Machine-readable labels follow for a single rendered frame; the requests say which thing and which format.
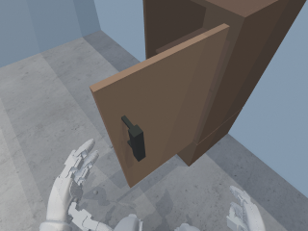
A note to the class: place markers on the left robot shin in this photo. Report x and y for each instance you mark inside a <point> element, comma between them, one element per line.
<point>132,215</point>

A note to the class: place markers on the handle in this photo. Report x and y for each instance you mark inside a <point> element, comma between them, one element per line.
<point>136,139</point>

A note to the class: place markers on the cupboard door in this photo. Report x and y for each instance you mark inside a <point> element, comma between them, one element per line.
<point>165,95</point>

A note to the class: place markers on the right robot hand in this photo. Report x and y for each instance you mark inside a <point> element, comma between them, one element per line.
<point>248,217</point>

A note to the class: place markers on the left robot thigh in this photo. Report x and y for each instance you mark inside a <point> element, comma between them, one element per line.
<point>129,224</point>

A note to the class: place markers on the left robot hand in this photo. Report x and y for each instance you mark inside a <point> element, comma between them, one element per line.
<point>68,186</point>

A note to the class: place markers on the left robot forearm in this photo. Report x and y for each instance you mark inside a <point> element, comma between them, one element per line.
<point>55,225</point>

